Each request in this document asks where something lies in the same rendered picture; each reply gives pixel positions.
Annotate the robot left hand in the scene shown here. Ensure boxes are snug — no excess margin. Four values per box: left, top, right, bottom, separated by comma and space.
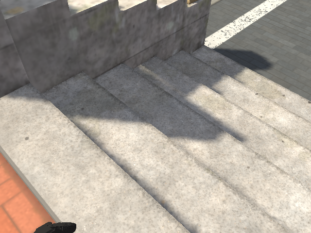
34, 221, 77, 233

